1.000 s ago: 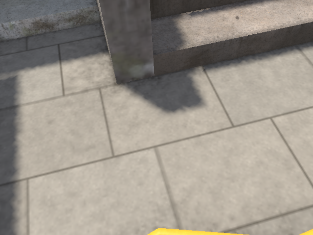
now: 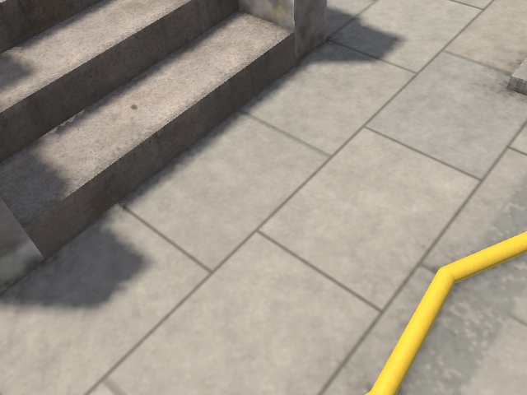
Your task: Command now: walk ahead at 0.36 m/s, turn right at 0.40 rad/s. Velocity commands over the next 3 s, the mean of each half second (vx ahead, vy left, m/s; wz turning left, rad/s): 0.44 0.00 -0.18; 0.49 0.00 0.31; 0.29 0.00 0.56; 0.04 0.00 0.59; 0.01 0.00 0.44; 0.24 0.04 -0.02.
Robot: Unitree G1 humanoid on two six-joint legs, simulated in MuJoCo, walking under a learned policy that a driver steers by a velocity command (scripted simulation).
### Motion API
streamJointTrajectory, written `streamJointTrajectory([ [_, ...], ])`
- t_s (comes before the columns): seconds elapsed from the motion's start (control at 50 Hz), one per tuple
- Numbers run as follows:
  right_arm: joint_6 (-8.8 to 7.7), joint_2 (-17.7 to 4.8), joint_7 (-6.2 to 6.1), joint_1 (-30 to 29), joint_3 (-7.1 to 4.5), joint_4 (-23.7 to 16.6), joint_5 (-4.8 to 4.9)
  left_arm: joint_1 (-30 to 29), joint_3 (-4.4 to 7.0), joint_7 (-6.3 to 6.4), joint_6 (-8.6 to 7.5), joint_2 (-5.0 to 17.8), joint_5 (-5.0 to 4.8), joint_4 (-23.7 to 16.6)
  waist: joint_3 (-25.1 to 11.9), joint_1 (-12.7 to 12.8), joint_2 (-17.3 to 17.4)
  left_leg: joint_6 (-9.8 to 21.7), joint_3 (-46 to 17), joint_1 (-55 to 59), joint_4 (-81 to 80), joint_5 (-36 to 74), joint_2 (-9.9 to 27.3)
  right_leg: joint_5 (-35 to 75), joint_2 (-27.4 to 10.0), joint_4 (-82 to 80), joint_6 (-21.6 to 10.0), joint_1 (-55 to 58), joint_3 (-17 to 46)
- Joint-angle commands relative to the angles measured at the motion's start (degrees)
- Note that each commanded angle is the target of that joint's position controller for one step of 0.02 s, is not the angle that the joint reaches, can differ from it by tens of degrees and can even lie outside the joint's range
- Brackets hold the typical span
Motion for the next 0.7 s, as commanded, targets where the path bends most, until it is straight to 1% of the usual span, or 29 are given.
streamJointTrajectory([
  [0.02, -1.21, -2.6, 0.45, -6.62, -0.02, -4.22, -0.02, -0.43, 2.36, 0.65, -1.78, 8.83, -0.15, -2.6, 1.82, 1.31, -7.6, -1.18, -0.96, -9.42, -7.71, 8.63, 0.61, 9.45, -12.83, -10.51, -8.73, 6.53, 12.17],
  [0.06, -1.16, -1.64, 0.69, -9.36, 0.62, -5.14, 0.04, 1.05, 2.72, 0.93, -1.82, 9.79, -0.39, -1.05, 3.38, 2.75, -8.92, -1.49, -0.92, -8.65, -14.88, 11.1, 0.15, 9.96, -12.58, -11.11, -8.05, 6.39, 10.87],
  [0.08, -1.41, -3.08, 0.76, -10.63, 0.21, -5.67, 0.18, 4.4, 2.35, 0.85, -1.52, 8.3, -0.88, 0.13, 3.33, 3.83, -6.3, -0.66, -0.88, -10.69, -14.96, 8.99, -0.2, 9.63, -11.96, -10.72, -7.43, 10.65, 11.17],
  [0.12, -2.24, -0.96, 1.6, -18.53, 1.13, -8.0, 0.25, 13.8, 1.74, 0.62, -0.61, 6.4, -1.52, 3.94, 3.35, 8.32, -5.65, 0.77, 0.88, -16.81, -19.66, 2.61, -1.99, 16.83, -12.66, -7.61, -6.31, 23.59, 14.17],
  [0.16, -3.29, -0.25, 2.71, -22.62, 1.39, -9.49, 0.41, 18.45, 1.76, 1.07, 0.55, 7.41, -1.78, 6.85, 1.53, 10.19, -8.38, 1.14, 2.04, -19.2, -23.35, -2.29, -3.49, 25.25, -13.57, -4.58, -5.43, 32.42, 16.26],
  [0.22, -3.66, 1.2, 3.13, -25.51, 2.08, -10.69, 1.28, 20.29, 1.58, 1.48, 1.52, 8.39, -1.74, 9.64, -1.99, 10.31, -11.62, 0.54, 4.22, -12.98, -24.64, -6.56, -6.13, 41.57, -14.14, -1.32, -5.53, 33.85, 17.74],
  [0.26, -3.73, 2.26, 3.13, -26.05, 2.48, -11.31, 1.72, 19.31, 1.21, 1.6, 1.83, 7.96, -1.49, 11.39, -5.11, 8.53, -11.98, 0.67, 5.62, -2.94, -24.67, -6.89, -8.12, 58.1, -13.32, 1.46, -5.05, 29.84, 16.59],
  [0.28, -3.65, 2.17, 3.18, -24.41, 2.35, -11.04, 2.07, 16.55, 1.11, 1.64, 1.67, 8.04, -1.27, 11.59, -7.02, 6.27, -11.85, 1.47, 6.16, 7.22, -26.97, -5.82, -9.16, 67.27, -12.06, 3.26, -3.86, 24.25, 14.7],
  [0.3, -3.43, 1.37, 2.98, -20.21, 1.94, -9.83, 2.33, 12.49, 1.26, 1.58, 1.21, 8.86, -1.31, 11.44, -9.19, 2.9, -11.32, 2.58, 4.87, 22.39, -30.62, -1.98, -9.09, 72.11, -10.94, 6.41, -2.25, 14.58, 13.79],
  [0.32, -2.68, -0.01, 2.35, -11.39, 1.12, -6.79, 2.67, 7.23, 1.51, 1.59, 0.59, 9.75, -1.59, 10.94, -12.16, -2.43, -9.09, 3.78, 2.89, 41.78, -35.76, 8.24, -7.04, 70.44, -9.52, 12.95, 0.01, 1.6, 12.5],
  [0.34, -0.58, -2.5, 1.04, -0.3, 0.05, -2.77, 2.75, 3.15, 1.99, 1.67, -0.25, 10.62, -1.5, 10.11, -15.85, -7.33, -7.77, 4.71, 0.31, 60.32, -37.17, 13.84, -2.64, 58.95, -7.82, 21.29, 1.69, -12.04, 11.13],
  [0.36, 2.0, -5.59, -0.48, 7.84, -0.74, 0.99, 2.88, 1.83, 1.32, 1.02, -1.09, 7.55, -0.5, 10.24, -17.44, -9.71, 3.21, 8.18, -6.81, 79.68, -31.8, 23.9, 7.03, 2.09, -2.77, 35.32, 4.73, -33.14, 8.77],
  [0.38, 4.21, -5.22, -2.17, 10.55, -0.54, 1.83, 1.65, 2.6, 1.35, 0.35, -2.24, 7.48, -1.04, 9.95, -17.9, -10.21, 5.12, 11.01, -8.9, 81.24, -25.69, 38.88, 15.96, -20.91, -1.91, 41.14, 4.48, -41.02, 7.1],
  [0.4, 4.82, -4.33, -2.38, 9.06, -0.2, 2.4, -0.39, 0.66, 1.82, 0.85, -2.59, 7.75, -3.32, 8.61, -13.69, -9.63, 3.0, 15.17, -11.56, 77.19, -29.25, 30.9, 18.0, -21.13, -4.33, 48.06, 5.41, -48.95, 3.28],
  [0.42, 4.52, -3.79, -2.7, 6.35, -0.26, 2.04, -0.91, -2.33, 1.36, 1.1, -2.84, 7.13, -3.82, 6.98, -8.39, -8.84, 4.06, 15.72, -11.13, 65.83, -33.92, 23.24, 17.28, -18.92, -7.99, 47.55, 5.32, -46.92, 0.41],
  [0.44, 3.65, -2.09, -2.28, 2.73, 0.64, 2.12, -0.86, -7.03, 0.92, 1.08, -3.06, 4.73, -2.16, 5.99, 0.68, -8.2, 4.05, 15.13, -8.67, 55.3, -36.51, 27.68, 13.1, -17.57, -8.4, 48.12, 5.87, -46.67, -3.81],
  [0.46, 3.38, -0.49, -2.05, -0.88, 1.8, 2.39, -0.61, -5.01, 0.32, 1.36, -2.78, 1.53, -0.89, 5.71, 4.6, -4.48, 5.91, 15.01, -6.25, 46.04, -39.93, 28.86, 10.96, -18.36, -8.39, 53.08, 6.87, -46.13, -5.47],
  [0.48, 3.21, -2.97, -1.94, -9.92, 1.61, 0.6, 0.49, 0.62, -0.4, 0.88, -2.25, 0.04, -2.39, 4.68, 8.11, 2.84, 12.93, 13.19, -4.86, 32.25, -43.17, 24.57, 14.63, -20.81, -11.54, 43.38, 7.58, -38.92, -2.37],
  [0.5, 3.08, -6.73, -1.3, -18.14, 0.42, -0.87, 2.0, 4.52, -1.8, -0.4, -2.03, -1.85, -2.78, 4.26, 8.33, 8.54, 17.81, 10.5, -2.43, 19.29, -44.91, 11.72, 13.64, -14.45, -13.23, 30.05, 7.29, -23.27, -1.49],
  [0.52, 3.35, -6.45, -0.71, -16.9, -0.38, -0.67, 1.98, 10.2, -0.79, -1.09, -2.53, 0.54, -1.57, 8.2, 4.39, 9.46, 13.89, 8.24, -0.4, 13.85, -41.15, 5.17, 9.02, -0.96, -9.08, 26.57, 7.32, -8.11, -4.78],
  [0.54, 3.81, -5.52, -0.43, -14.61, -0.1, -0.4, 0.43, 16.0, 1.38, -1.15, -2.77, 4.92, -0.29, 11.81, 2.4, 11.53, 5.02, 6.78, 1.36, 10.64, -34.45, 7.52, 5.86, 8.32, -2.51, 24.39, 7.08, 2.07, -10.91],
  [0.56, 3.72, -3.3, 0.14, -10.83, 0.74, 1.0, 0.01, 21.39, 3.54, -0.77, -2.43, 8.96, 0.46, 14.35, 1.05, 13.96, -3.87, 5.59, 3.26, 9.15, -22.43, 16.96, 3.62, 8.42, 2.11, 22.93, 5.57, 9.35, -15.91],
  [0.58, 3.09, -1.05, 0.59, -12.73, 1.62, -0.91, 0.02, 26.39, 5.51, -0.08, -2.65, 14.94, 0.47, 15.21, 0.98, 17.07, -19.74, 0.41, 6.96, 4.02, 0.71, 13.79, -3.01, 11.94, -5.81, 16.2, 1.38, 12.35, -5.58],
  [0.6, 1.19, 4.58, 1.12, -14.86, 3.48, -1.32, -0.91, 27.78, 3.59, 0.88, -3.17, 13.73, 1.67, 13.51, 1.22, 16.46, -31.24, -1.48, 0.87, -0.92, 25.24, -28.11, -7.71, 30.03, -17.1, 7.17, -3.87, 12.8, 9.77],
  [0.62, -0.88, 5.68, 1.42, -4.98, 3.44, 0.5, 3.89, 28.45, 2.53, 0.64, -4.1, 10.75, 2.95, 12.06, -8.98, 12.08, -30.85, -0.04, -12.66, -7.68, 36.9, -31.22, -13.05, 35.42, -27.74, 4.8, -12.51, 21.43, 27.38],
  [0.64, -1.4, 2.4, 1.45, -7.84, 3.14, -1.39, 5.92, 23.2, 3.08, 0.17, -4.18, 10.99, 1.23, 11.07, -7.5, 11.33, -20.27, 2.09, -11.31, -15.43, 37.14, -27.45, -7.61, 20.68, -29.6, 1.32, -12.76, 22.57, 32.83],
  [0.66, -1.49, 1.01, 1.58, -13.01, 3.22, -3.34, 5.52, 18.77, 3.16, 0.26, -4.15, 10.52, -0.17, 11.18, 0.17, 10.59, -15.05, 4.16, -9.9, -20.96, 33.97, -23.53, -3.08, 13.01, -29.62, 1.64, -10.88, 18.8, 29.06],
  [0.68, -0.59, 1.72, 1.32, -12.31, 3.26, -3.13, 3.96, 11.77, 2.26, 0.58, -3.67, 8.84, 0.36, 10.12, 2.41, 7.2, -8.23, 4.55, -8.24, -16.2, 30.99, -18.44, 0.34, 11.2, -27.75, 1.5, -8.13, 9.94, 22.54],
  [0.7, 0.58, 1.37, 1.53, -8.27, 2.82, -2.37, 3.6, 4.65, 1.44, 0.71, -3.08, 7.31, 0.85, 8.47, 5.51, 3.28, -9.7, 4.09, -7.19, -11.9, 27.53, -16.77, 1.03, 10.03, -26.1, -0.87, -6.85, 1.93, 15.93],
])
